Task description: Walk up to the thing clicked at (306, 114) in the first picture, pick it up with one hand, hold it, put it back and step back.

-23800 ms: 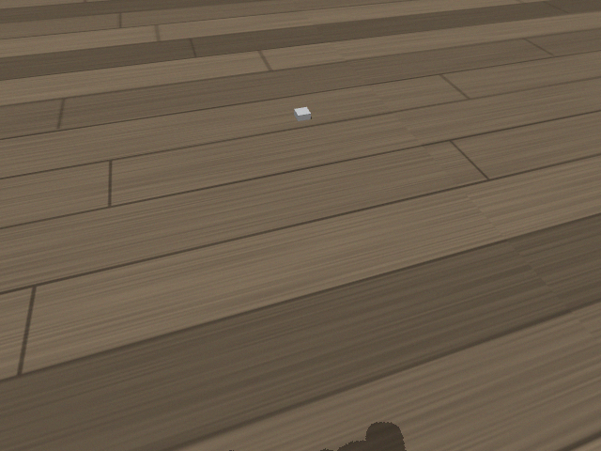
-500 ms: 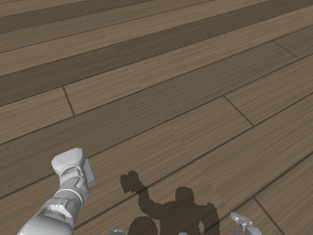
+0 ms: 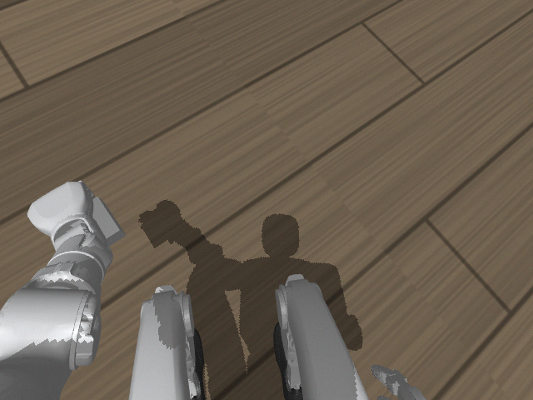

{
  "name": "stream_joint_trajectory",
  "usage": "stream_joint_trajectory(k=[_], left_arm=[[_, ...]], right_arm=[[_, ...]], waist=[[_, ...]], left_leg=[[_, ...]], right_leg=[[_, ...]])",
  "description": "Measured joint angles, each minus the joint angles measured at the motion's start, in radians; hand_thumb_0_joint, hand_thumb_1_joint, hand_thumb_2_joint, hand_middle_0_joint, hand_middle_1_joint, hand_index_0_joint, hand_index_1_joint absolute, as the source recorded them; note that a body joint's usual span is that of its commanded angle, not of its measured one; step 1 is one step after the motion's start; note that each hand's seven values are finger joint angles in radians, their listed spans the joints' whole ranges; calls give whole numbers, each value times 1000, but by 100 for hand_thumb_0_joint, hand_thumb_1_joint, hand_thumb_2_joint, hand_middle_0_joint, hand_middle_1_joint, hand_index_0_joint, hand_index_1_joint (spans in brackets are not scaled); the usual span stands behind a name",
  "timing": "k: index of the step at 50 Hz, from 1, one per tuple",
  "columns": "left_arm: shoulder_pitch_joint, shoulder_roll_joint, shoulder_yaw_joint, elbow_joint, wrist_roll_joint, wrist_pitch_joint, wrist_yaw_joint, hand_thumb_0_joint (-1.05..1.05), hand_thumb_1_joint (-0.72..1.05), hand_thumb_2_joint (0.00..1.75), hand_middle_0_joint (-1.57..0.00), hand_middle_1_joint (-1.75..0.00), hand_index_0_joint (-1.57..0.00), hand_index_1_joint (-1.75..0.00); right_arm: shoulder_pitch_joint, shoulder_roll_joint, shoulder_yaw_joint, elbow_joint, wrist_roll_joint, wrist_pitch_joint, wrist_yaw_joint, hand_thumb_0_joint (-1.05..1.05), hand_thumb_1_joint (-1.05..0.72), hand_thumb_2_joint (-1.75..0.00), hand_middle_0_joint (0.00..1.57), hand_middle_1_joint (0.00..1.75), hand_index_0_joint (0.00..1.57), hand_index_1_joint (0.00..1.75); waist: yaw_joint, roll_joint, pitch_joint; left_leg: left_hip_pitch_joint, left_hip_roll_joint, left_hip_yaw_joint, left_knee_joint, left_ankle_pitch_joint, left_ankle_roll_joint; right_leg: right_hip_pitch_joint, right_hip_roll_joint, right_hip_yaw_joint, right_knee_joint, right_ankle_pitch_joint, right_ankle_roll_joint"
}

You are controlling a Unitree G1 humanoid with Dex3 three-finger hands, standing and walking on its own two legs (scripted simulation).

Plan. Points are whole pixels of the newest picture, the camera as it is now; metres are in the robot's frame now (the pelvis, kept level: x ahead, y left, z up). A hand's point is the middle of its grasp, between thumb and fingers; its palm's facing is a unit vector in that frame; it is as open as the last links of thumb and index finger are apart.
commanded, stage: crouch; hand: left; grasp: from above
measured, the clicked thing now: (90, 229) +0.41 +0.26 -0.18
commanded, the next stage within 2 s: lower in 1.02 s
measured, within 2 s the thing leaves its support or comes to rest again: neither
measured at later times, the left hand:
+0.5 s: hand (109, 231) +0.43 +0.27 -0.28, palm faces -0.37 -0.22 -0.90, open 10.1 cm
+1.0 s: hand (115, 234) +0.44 +0.27 -0.34, palm faces -0.37 -0.22 -0.90, open 10.1 cm
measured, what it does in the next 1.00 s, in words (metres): lowers itself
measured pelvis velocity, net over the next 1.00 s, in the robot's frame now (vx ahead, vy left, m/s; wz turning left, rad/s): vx -0.02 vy -0.01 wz -0.07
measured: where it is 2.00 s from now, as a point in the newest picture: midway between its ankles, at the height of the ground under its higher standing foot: (243, 382)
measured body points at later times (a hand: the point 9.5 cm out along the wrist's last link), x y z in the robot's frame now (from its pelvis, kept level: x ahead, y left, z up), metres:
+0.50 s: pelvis -0.01 +0.00 -0.12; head +0.22 +0.03 +0.26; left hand +0.44 +0.27 -0.23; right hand +0.05 -0.28 -0.25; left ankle +0.08 +0.13 -0.49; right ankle +0.07 -0.13 -0.49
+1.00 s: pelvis -0.02 -0.01 -0.18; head +0.22 +0.02 +0.20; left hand +0.45 +0.28 -0.29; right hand +0.02 -0.27 -0.31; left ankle +0.08 +0.13 -0.49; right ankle +0.07 -0.13 -0.49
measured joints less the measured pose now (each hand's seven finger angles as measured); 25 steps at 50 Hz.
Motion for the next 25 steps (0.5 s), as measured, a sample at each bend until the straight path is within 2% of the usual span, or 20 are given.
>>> stream_joint_trajectory(k=[4, 10, 16, 25], left_arm=[[-6, 27, 8, 8, 28, -47, -14, 1, 4, 16, -78, -33, -83, -30], [-44, 62, 25, 28, 63, -84, 3, 1, 7, 12, -79, -30, -83, -27], [-84, 91, 38, 43, 78, -86, 8, 0, 6, 12, -80, -28, -84, -25], [-111, 128, 69, 66, 99, -101, -11, 0, 7, 11, -81, -24, -85, -22]], right_arm=[[-15, 8, 12, -1, -11, -13, 2, 1, -89, -89, 20, 30, 20, 30], [-46, -7, 21, 6, -25, -28, 7, 1, -89, -89, 20, 30, 21, 30], [-62, -34, 14, 8, -37, -35, 20, 0, -89, -89, 20, 30, 20, 30], [-50, -55, 10, -1, -48, -35, 44, 0, -90, -90, 20, 30, 20, 30]], waist=[[-2, -5, -4], [-7, -22, 4], [-17, -34, 23], [-30, -41, 54]], left_leg=[[-103, -4, -13, 101, -20, -4], [-226, -7, -32, 226, -41, -9], [-305, -8, -44, 313, -55, -12], [-380, -1, -56, 407, -67, -13]], right_leg=[[-99, -1, -7, 102, -25, -2], [-214, 0, -17, 226, -52, -4], [-291, 3, -22, 312, -67, -5], [-366, 15, -26, 401, -74, -3]])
